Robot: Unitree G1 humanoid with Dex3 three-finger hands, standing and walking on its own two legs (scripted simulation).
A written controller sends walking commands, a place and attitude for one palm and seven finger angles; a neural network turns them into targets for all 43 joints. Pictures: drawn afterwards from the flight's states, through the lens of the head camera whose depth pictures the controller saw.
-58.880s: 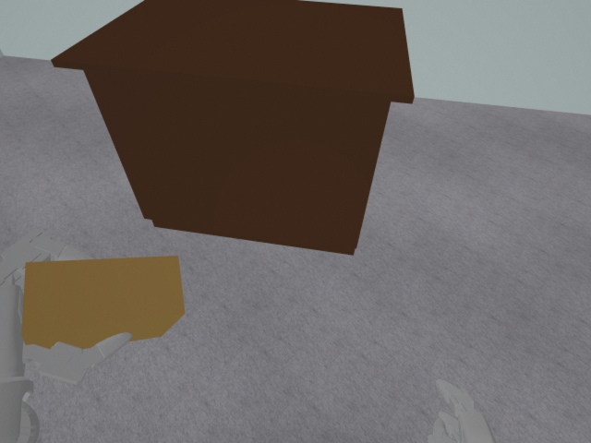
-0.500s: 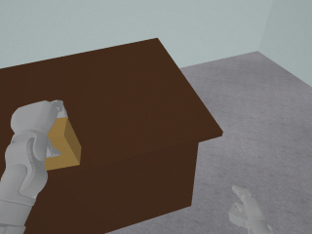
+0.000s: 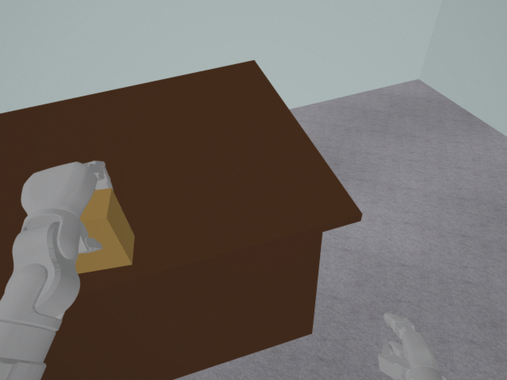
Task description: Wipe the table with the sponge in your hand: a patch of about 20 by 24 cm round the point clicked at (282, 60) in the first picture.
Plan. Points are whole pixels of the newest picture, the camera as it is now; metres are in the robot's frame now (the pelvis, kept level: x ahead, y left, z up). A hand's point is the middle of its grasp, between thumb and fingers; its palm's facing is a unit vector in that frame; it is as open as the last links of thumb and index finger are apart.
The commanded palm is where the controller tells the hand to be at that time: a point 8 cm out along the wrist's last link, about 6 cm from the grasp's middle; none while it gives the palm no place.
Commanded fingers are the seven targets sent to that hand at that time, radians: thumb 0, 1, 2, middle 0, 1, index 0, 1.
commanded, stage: move the sponge above the wiping area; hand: left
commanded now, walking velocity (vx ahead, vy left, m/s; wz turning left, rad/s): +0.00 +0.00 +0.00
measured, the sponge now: (91, 241) +0.28 +0.32 +0.08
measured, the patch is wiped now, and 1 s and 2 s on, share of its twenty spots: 1.00 1.00 1.00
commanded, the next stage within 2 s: lower the sponge onto the table in 1.56 s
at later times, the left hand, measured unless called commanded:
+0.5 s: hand (73, 212) +0.28 +0.32 +0.15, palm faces +0.04 -0.02 -1.00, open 10.1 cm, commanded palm +0.25 +0.32 +0.23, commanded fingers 0.00 0.10 1.30 -1.20 -1.60 -1.20 -1.60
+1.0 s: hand (77, 210) +0.28 +0.31 +0.16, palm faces +0.03 -0.03 -1.00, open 10.1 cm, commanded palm +0.25 +0.31 +0.23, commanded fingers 0.00 0.10 1.30 -1.20 -1.60 -1.20 -1.60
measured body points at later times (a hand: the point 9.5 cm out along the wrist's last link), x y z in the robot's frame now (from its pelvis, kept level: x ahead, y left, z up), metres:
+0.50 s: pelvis +0.00 +0.00 +0.00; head +0.00 -0.05 +0.45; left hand +0.27 +0.32 +0.21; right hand +0.23 -0.22 -0.10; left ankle -0.01 +0.11 -0.74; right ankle +0.00 -0.11 -0.74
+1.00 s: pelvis +0.00 +0.00 +0.00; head +0.00 -0.05 +0.45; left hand +0.28 +0.31 +0.21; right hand +0.23 -0.21 -0.10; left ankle -0.01 +0.11 -0.74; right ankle +0.00 -0.11 -0.74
